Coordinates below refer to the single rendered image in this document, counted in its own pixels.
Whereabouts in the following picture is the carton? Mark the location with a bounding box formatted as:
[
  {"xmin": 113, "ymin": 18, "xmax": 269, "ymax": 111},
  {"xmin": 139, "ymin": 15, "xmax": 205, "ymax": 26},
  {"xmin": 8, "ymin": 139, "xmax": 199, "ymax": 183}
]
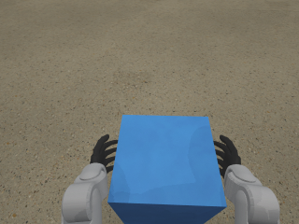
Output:
[{"xmin": 107, "ymin": 115, "xmax": 227, "ymax": 224}]

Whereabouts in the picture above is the robot right hand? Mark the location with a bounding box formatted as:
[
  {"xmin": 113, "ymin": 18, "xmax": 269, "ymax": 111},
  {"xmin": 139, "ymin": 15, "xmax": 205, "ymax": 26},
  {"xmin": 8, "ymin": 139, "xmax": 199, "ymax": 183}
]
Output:
[{"xmin": 213, "ymin": 134, "xmax": 241, "ymax": 179}]

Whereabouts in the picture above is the robot left forearm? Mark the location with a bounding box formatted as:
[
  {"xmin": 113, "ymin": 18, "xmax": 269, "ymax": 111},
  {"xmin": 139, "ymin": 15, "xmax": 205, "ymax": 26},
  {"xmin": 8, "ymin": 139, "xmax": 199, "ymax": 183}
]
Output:
[{"xmin": 61, "ymin": 162, "xmax": 109, "ymax": 224}]

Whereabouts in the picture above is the robot left hand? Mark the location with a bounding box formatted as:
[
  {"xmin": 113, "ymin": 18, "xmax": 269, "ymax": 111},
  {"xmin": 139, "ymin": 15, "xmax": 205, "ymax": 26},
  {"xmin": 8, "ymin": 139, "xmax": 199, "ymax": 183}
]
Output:
[{"xmin": 90, "ymin": 134, "xmax": 119, "ymax": 174}]

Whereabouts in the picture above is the robot right forearm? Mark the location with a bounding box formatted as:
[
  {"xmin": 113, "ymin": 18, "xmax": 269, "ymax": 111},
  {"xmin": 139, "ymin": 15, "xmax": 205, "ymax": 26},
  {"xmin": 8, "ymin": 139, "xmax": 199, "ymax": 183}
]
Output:
[{"xmin": 223, "ymin": 164, "xmax": 280, "ymax": 224}]

